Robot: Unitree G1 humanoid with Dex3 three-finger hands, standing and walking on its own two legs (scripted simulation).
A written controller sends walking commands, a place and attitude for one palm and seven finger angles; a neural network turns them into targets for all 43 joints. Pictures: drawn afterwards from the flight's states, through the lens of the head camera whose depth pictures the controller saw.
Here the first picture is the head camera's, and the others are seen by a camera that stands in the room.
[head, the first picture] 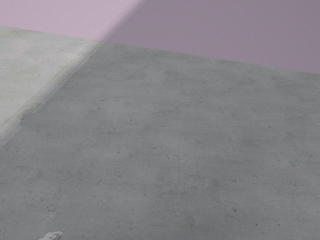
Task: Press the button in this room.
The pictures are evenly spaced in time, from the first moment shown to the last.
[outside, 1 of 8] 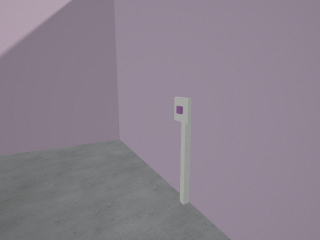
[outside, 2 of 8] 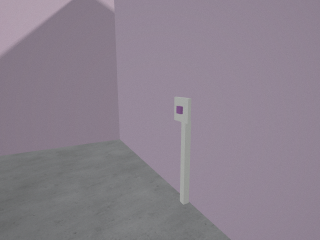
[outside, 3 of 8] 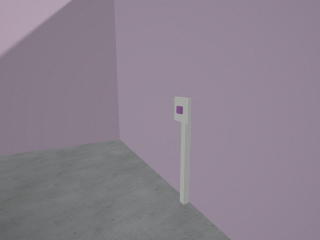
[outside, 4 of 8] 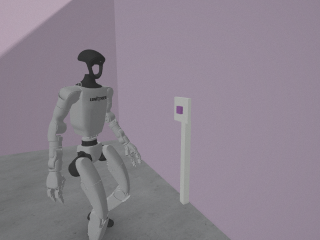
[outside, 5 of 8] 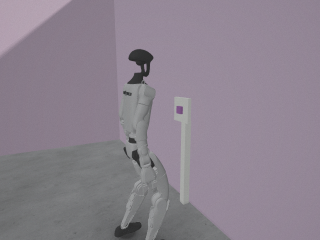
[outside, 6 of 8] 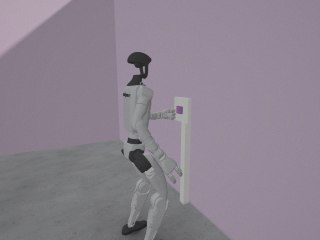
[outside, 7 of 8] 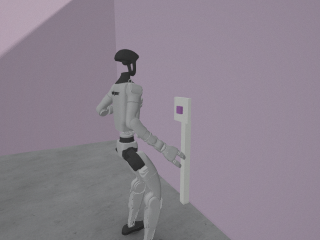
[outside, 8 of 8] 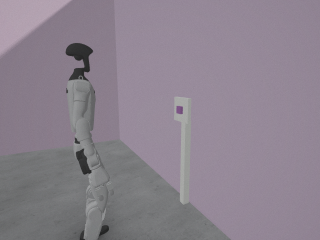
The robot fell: no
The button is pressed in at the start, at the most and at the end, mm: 0 13 0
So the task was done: yes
